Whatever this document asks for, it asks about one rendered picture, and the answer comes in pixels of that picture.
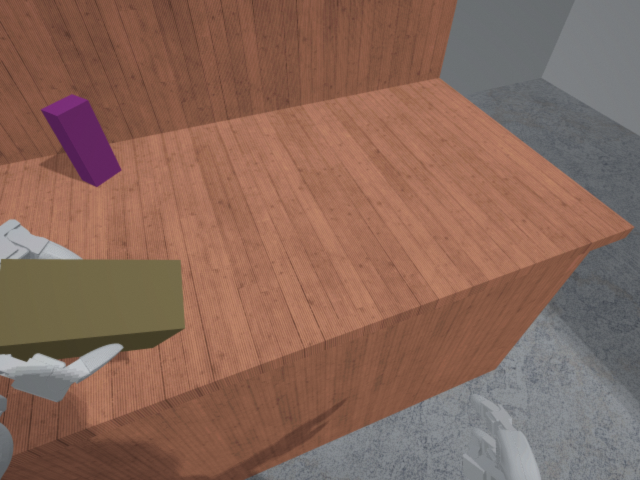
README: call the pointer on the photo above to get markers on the robot right hand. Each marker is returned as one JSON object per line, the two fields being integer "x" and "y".
{"x": 509, "y": 457}

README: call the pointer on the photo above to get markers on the robot left hand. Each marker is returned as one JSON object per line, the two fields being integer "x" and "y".
{"x": 41, "y": 375}

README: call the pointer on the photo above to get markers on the table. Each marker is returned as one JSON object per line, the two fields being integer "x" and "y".
{"x": 355, "y": 235}

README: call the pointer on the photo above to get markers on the sponge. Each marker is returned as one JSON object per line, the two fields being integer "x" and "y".
{"x": 66, "y": 308}

